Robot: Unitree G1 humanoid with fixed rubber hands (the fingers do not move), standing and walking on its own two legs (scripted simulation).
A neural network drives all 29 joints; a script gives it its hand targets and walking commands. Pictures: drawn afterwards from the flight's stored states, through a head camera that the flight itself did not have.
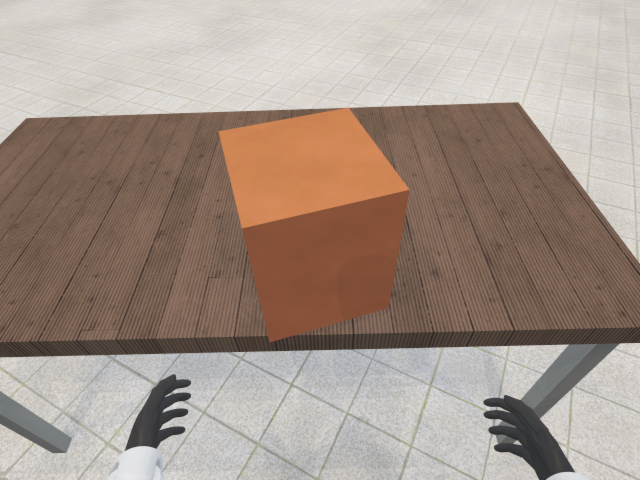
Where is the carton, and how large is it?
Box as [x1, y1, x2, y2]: [218, 108, 409, 341]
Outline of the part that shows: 348,108 218,131 270,341 388,307 409,190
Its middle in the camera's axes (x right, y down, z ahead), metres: -0.02 -0.02 +0.60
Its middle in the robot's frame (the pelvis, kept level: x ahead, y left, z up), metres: +0.47 +0.04 +0.05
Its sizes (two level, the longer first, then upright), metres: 0.210 0.200 0.250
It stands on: a table, 0.70 m high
